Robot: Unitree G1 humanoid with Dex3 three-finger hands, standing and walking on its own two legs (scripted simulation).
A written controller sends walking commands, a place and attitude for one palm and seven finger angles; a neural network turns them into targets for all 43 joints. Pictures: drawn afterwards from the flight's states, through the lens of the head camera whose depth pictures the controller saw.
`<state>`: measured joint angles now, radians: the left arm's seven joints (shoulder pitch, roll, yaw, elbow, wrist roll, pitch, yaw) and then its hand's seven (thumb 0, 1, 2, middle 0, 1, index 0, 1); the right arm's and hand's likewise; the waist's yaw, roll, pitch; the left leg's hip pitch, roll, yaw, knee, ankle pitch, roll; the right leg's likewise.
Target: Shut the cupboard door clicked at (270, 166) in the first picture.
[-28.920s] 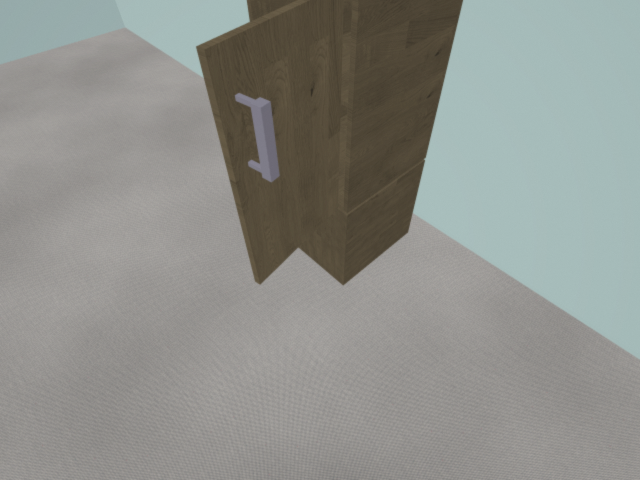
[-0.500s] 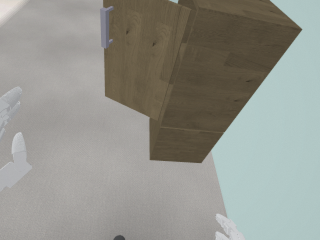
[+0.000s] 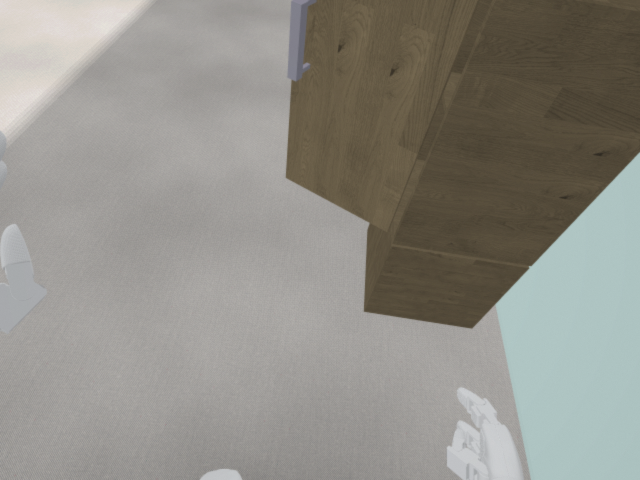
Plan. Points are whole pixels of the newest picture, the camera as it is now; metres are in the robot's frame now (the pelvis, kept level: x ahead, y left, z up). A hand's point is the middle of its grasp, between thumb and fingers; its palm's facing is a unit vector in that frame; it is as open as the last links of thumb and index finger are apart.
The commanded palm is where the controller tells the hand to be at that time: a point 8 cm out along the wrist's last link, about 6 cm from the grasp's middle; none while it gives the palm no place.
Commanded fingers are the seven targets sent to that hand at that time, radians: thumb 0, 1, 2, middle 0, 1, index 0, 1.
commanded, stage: stop stepping back and stand still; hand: left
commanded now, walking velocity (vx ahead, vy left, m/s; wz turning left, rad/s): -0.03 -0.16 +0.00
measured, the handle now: (302, 38) +0.90 +0.07 +0.10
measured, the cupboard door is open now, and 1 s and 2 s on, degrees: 64 64 64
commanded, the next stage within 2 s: let the arm hang, fingers relaxed in 0.08 s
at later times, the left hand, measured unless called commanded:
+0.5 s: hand out of the picture +0.09 +0.17 -0.15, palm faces +0.15 -0.98 -0.12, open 6.8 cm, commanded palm none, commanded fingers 0.00 0.90 0.90 -0.20 -0.30 -0.20 -0.30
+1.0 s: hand out of the picture -0.03 +0.20 -0.15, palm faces +0.06 -0.98 -0.21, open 7.4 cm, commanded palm none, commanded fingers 0.00 0.90 0.90 -0.20 -0.30 -0.20 -0.30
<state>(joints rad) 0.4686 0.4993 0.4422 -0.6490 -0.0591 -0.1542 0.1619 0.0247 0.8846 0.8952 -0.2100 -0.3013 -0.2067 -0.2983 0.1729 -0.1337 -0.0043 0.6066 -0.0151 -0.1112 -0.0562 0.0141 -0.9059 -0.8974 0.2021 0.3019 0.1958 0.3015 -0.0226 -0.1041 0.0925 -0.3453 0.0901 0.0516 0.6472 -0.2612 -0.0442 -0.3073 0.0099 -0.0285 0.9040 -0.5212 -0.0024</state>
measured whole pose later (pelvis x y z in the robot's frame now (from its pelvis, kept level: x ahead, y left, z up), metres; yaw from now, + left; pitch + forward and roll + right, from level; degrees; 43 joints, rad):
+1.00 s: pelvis +0.00 +0.02 +0.02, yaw +2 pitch -3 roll +0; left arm 0.32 0.16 0.01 1.13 0.02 0.01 0.03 0.01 0.91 0.90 -0.20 -0.30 -0.20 -0.30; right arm 0.33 -0.14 0.00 1.12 -0.02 0.03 -0.02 0.01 -0.92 -0.90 0.20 0.30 0.19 0.30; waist 0.00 0.02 0.03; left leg -0.18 0.03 0.12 0.42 -0.19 0.02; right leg -0.17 -0.05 -0.09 0.41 -0.19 0.01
